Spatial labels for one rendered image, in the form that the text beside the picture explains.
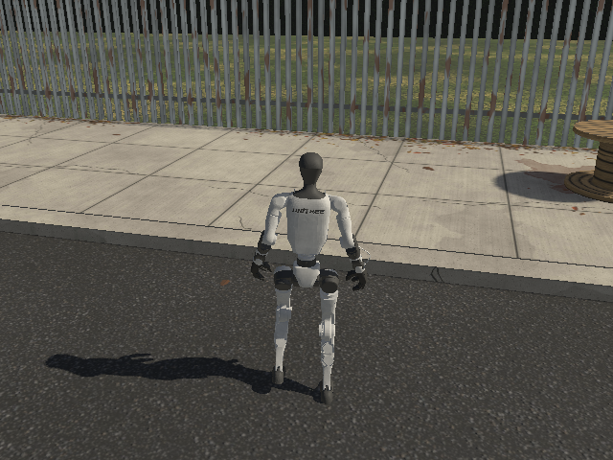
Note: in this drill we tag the right robot upper arm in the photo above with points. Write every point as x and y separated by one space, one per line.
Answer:
339 205

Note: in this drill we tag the robot right foot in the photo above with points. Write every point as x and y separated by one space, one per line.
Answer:
326 395

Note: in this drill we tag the left robot hand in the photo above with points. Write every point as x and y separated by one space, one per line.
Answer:
255 269

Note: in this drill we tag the robot left forearm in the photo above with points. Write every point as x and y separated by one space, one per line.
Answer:
261 252

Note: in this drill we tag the left robot upper arm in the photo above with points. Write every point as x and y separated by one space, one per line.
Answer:
278 202

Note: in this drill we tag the right robot hand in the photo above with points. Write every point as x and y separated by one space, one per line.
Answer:
362 277

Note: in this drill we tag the right robot thigh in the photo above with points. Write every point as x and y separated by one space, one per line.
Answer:
329 283

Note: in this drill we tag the robot right forearm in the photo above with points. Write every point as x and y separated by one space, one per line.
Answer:
355 257

